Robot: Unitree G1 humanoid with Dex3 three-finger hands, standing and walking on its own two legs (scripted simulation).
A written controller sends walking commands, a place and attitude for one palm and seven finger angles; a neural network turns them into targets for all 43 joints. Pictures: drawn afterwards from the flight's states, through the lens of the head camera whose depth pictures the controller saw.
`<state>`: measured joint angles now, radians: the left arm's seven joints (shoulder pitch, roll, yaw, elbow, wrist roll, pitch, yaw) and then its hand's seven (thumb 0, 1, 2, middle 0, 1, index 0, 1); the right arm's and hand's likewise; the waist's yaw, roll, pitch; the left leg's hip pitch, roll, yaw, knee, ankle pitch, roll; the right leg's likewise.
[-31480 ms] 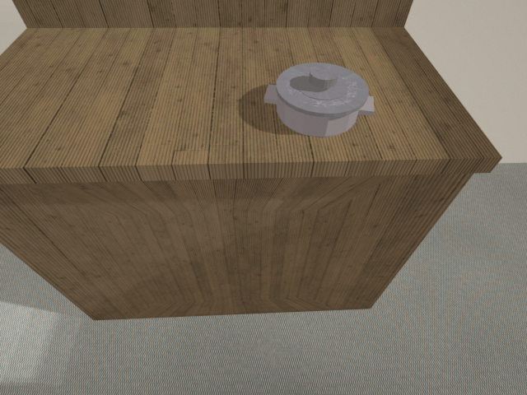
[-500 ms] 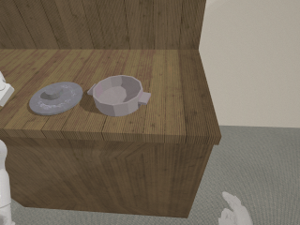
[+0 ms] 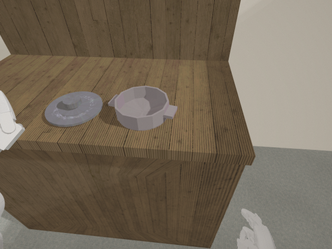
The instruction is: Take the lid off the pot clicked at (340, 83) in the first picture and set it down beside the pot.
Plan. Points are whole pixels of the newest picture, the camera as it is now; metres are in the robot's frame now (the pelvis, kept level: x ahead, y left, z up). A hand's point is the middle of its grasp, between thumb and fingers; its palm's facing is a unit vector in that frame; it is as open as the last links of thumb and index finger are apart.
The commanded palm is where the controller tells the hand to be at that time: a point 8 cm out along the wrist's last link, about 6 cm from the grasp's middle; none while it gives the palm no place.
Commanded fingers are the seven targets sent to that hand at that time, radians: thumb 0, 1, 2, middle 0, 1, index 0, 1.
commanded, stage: draw the hand back to the body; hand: left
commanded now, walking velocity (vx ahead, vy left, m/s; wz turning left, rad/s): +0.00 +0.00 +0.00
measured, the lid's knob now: (72, 101) +0.48 +0.37 +0.11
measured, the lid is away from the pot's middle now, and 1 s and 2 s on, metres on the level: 0.23 0.23 0.23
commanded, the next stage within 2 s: step back with the hand held close in 0.06 s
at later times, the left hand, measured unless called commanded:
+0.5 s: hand (24, 135) +0.19 +0.24 +0.27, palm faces +0.43 -0.78 -0.46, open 7.4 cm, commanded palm +0.11 +0.30 +0.29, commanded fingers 0.00 0.90 0.90 -0.20 -0.30 -0.20 -0.30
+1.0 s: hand out of the picture +0.07 +0.26 +0.28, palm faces +0.52 -0.77 -0.36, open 7.4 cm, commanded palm +0.02 +0.32 +0.29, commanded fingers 0.00 0.90 0.90 -0.20 -0.30 -0.20 -0.30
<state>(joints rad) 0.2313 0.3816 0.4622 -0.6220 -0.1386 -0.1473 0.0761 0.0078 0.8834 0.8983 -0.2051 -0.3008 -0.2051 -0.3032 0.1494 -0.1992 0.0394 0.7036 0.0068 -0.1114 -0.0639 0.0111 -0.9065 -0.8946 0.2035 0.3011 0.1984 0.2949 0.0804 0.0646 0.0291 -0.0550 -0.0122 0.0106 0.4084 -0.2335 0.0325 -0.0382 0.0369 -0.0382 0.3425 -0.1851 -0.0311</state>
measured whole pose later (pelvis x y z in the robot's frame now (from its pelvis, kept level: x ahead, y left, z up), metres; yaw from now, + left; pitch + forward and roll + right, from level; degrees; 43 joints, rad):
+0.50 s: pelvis -0.02 +0.03 -0.01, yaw -1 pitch +0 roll -2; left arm 0.38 0.50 0.56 -0.77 -0.09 -0.21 0.09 0.01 0.88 0.90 -0.21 -0.30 -0.21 -0.30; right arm 0.18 -0.23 -0.01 0.58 0.04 -0.02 -0.04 0.01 -0.91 -0.89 0.20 0.30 0.20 0.29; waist -0.01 0.00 0.03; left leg -0.28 -0.03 0.04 0.51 -0.23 0.07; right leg -0.27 0.01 -0.02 0.44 -0.18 0.01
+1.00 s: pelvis -0.11 +0.04 -0.02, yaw -1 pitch -1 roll -3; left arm 0.33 0.49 0.61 -0.81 -0.08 -0.27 0.13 0.00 0.88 0.90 -0.21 -0.30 -0.21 -0.30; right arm 0.24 -0.21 -0.01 0.60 0.03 -0.07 -0.07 0.01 -0.91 -0.89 0.20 0.30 0.20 0.29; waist -0.02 0.01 0.00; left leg -0.43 0.00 0.01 0.65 -0.22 0.06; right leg -0.39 0.03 0.00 0.67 -0.32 0.01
